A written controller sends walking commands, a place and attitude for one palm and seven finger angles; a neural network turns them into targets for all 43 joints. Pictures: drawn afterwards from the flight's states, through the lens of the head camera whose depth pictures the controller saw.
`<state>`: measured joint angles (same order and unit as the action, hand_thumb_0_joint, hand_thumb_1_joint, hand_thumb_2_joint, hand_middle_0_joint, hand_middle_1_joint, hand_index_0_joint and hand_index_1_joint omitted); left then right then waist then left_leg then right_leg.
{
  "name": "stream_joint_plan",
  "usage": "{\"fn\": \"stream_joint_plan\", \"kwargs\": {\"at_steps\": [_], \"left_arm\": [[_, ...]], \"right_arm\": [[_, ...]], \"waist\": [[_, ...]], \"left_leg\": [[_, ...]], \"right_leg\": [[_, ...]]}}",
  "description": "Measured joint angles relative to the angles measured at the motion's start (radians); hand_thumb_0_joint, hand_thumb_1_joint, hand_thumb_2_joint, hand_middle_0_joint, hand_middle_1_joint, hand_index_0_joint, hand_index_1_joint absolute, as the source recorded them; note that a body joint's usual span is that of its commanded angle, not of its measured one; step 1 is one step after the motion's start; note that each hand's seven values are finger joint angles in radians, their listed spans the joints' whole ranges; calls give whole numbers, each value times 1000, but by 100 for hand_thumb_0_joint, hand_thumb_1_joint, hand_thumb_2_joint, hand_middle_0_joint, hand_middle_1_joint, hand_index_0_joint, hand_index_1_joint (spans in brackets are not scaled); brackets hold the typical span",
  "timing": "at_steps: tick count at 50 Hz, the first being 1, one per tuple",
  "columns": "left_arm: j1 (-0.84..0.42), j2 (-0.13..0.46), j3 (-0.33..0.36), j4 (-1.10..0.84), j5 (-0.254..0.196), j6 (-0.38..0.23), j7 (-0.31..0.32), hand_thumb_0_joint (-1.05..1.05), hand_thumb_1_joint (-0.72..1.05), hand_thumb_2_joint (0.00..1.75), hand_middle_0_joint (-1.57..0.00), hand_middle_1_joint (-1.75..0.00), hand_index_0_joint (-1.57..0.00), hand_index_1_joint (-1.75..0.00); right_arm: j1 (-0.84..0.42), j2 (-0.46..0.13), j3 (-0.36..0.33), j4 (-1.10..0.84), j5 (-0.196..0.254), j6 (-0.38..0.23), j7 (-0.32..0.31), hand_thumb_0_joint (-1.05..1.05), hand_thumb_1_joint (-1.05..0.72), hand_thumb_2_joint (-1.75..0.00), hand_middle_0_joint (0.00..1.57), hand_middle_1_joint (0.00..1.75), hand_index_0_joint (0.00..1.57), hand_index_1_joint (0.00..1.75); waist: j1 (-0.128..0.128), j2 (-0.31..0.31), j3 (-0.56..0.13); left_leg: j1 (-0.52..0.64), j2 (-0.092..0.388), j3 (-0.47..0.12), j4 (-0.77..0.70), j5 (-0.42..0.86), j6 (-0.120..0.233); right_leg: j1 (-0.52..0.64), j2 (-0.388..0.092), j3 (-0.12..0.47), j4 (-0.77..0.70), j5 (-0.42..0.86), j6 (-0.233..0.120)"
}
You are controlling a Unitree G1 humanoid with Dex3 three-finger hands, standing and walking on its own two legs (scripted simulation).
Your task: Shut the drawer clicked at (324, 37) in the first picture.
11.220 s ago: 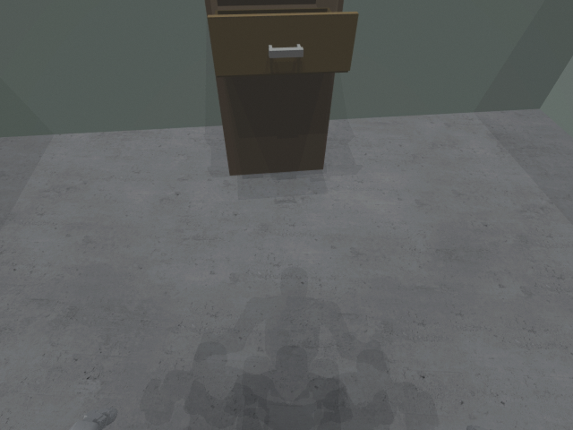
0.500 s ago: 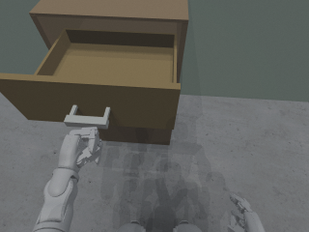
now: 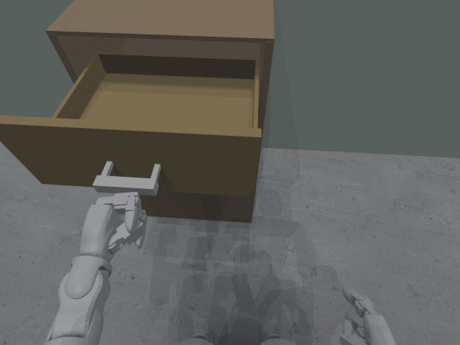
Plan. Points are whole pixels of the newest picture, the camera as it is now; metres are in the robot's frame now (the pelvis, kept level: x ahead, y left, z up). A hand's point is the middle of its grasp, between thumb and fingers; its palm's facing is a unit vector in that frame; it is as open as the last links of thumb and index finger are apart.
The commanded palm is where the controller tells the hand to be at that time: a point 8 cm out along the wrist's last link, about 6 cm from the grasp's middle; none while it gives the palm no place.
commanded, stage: push the drawer shut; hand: left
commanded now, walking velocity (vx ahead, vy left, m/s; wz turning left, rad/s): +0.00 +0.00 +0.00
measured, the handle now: (129, 176) +0.39 +0.20 +0.06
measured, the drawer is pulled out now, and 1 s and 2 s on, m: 0.28 0.19 0.07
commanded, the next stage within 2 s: none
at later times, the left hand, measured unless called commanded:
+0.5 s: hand (145, 202) +0.35 +0.16 +0.04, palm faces -0.05 -1.00 -0.05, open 3.0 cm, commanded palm +0.34 +0.22 +0.06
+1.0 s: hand (153, 174) +0.41 +0.16 +0.05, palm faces -0.05 -1.00 -0.04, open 3.3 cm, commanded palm +0.40 +0.21 +0.06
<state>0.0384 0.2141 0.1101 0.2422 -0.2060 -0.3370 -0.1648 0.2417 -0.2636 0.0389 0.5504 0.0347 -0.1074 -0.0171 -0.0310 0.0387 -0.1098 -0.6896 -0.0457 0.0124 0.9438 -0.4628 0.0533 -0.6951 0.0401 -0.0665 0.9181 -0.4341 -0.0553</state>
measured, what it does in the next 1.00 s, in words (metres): stands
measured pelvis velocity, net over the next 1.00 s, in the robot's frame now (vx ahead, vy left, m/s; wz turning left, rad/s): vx -0.02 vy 0.01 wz -0.01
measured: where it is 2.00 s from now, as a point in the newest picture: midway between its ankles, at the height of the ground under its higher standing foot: outside the picture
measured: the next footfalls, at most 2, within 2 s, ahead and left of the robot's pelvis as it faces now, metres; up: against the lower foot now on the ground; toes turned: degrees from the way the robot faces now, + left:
none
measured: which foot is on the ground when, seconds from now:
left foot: down 0.00-1.00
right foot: down 0.00-1.00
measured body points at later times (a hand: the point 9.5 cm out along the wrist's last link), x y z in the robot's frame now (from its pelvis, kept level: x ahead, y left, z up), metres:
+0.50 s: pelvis -0.01 -0.01 +0.00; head +0.06 -0.01 +0.44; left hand +0.35 +0.22 +0.05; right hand +0.12 -0.26 -0.11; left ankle +0.00 +0.08 -0.69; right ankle +0.01 -0.09 -0.69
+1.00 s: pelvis -0.02 +0.01 -0.01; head +0.07 +0.01 +0.44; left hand +0.40 +0.21 +0.05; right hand +0.06 -0.25 -0.12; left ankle +0.00 +0.08 -0.69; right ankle +0.01 -0.09 -0.69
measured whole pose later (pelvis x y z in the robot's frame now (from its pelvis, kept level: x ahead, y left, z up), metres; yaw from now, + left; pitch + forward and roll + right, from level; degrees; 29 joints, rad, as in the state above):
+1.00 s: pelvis -0.02 +0.01 -0.01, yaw +0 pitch +15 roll -1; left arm -0.55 0.29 0.21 0.86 -0.16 -0.41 -0.18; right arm 0.31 -0.27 0.04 0.65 0.03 -0.06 -0.02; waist -0.09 0.03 -0.09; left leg -0.80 -0.04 0.02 0.97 -0.44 0.06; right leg -0.80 0.04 -0.07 0.93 -0.40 -0.05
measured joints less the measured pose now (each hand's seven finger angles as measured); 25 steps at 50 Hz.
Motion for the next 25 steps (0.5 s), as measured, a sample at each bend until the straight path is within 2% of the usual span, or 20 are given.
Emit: {"fn": "stream_joint_plan", "kwargs": {"at_steps": [4, 11, 25], "left_arm": [[-37, 10, 5, 46, -1, 24, -10, 2, 90, 90, -140, -160, -140, -160], [-118, 27, 25, 108, -1, -10, -25, 4, 87, 91, -140, -160, -140, -160], [-287, 61, 65, 298, -8, -16, -59, 0, 80, 92, -140, -160, -140, -160]], "right_arm": [[-8, -1, 2, 2, 2, 1, -7, 1, -90, -90, 20, 30, 21, 30], [-11, -2, 0, 32, 0, -9, -15, 1, -90, -90, 20, 30, 21, 30], [12, -8, 1, 71, 6, 5, -22, 1, -90, -90, 20, 30, 21, 30]], "waist": [[-1, -1, 9], [-4, -5, 15], [-21, -8, 24]], "left_leg": [[-9, 1, -6, 5, 1, -4], [-28, 6, -11, 15, 0, -10], [-47, 9, -15, 14, 13, -12]], "right_leg": [[-7, 1, -6, 3, 0, -4], [-24, 5, -12, 9, 1, -10], [-40, 8, -17, 2, 15, -12]]}}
